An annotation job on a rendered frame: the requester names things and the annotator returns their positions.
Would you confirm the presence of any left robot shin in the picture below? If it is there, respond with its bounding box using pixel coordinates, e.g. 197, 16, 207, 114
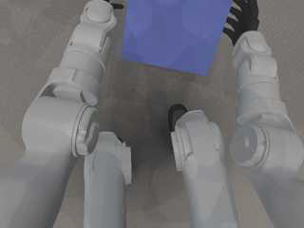
84, 131, 122, 182

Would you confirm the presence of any left robot forearm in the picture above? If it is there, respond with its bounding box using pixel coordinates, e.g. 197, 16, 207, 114
21, 0, 117, 141

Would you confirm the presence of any robot left thigh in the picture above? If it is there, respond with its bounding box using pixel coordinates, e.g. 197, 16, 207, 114
83, 140, 132, 228

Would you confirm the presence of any right robot hand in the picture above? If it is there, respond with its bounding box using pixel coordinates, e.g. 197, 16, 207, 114
222, 0, 259, 46

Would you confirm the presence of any right robot upper arm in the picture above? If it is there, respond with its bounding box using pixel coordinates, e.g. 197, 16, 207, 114
229, 123, 304, 228

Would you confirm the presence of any right robot forearm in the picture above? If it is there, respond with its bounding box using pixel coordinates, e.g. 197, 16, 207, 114
231, 30, 298, 136

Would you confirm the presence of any left robot upper arm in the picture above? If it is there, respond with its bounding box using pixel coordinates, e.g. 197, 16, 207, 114
0, 96, 100, 228

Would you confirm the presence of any left robot hand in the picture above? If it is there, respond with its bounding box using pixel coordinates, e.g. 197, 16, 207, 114
91, 0, 124, 10

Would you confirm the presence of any carton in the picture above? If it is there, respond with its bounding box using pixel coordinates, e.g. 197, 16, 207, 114
121, 0, 234, 76

